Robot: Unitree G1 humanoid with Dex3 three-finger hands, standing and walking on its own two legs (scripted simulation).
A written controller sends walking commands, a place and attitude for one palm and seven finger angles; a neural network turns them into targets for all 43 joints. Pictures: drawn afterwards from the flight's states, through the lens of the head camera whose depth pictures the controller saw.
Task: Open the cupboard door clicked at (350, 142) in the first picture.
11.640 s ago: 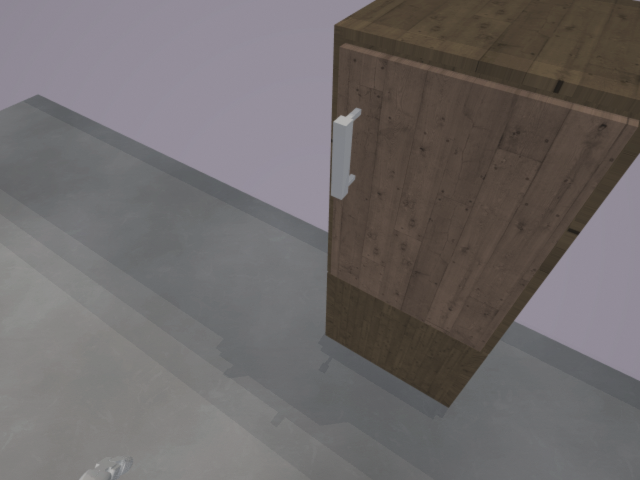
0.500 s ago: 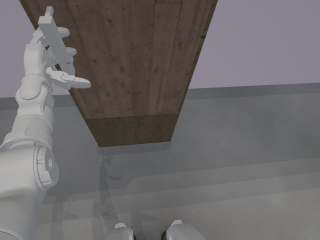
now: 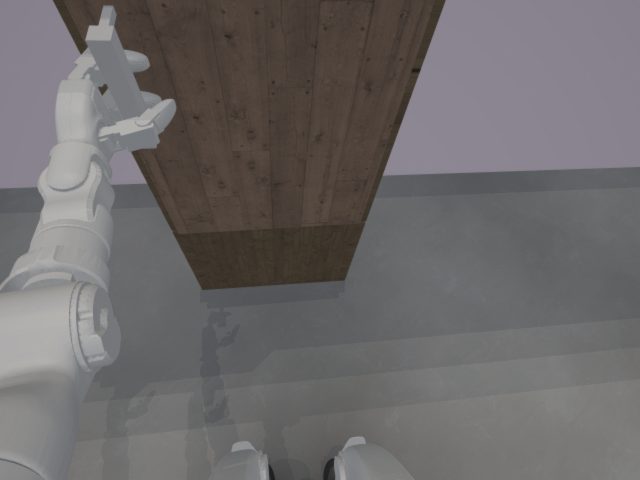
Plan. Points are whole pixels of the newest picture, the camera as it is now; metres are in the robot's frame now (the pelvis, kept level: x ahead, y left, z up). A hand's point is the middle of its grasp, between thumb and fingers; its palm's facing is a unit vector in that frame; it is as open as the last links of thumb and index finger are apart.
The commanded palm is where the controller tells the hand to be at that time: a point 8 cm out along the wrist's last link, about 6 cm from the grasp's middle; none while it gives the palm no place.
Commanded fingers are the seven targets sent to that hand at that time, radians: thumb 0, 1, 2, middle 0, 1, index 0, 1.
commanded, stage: close the thumb around the handle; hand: left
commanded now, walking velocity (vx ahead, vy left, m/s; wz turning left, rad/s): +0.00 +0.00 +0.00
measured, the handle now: (129, 83) +0.58 +0.19 +0.11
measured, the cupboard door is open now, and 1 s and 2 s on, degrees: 1 18 44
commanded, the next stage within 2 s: pull the door open along its arc in 0.22 s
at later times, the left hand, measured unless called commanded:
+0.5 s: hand (145, 118) +0.53 +0.16 +0.10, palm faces +0.01 -1.00 -0.01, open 5.8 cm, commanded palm +0.49 +0.20 +0.10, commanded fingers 0.00 0.90 0.90 -0.40 -1.35 -0.40 -1.35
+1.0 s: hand (173, 185) +0.43 +0.12 +0.10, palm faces +0.33 -0.94 +0.10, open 6.2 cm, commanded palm +0.39 +0.17 +0.10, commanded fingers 0.00 0.90 0.90 -0.40 -1.35 -0.40 -1.35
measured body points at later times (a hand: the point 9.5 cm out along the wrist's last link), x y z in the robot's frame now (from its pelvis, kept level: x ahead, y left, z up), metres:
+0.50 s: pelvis +0.01 +0.00 +0.00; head +0.12 +0.01 +0.44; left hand +0.52 +0.22 +0.11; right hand -0.02 -0.26 -0.11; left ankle +0.01 +0.09 -0.69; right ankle -0.01 -0.11 -0.69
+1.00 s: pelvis +0.00 -0.01 +0.01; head +0.05 +0.00 +0.46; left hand +0.41 +0.17 +0.10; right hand +0.13 -0.25 -0.10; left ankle +0.01 +0.09 -0.69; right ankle -0.01 -0.10 -0.69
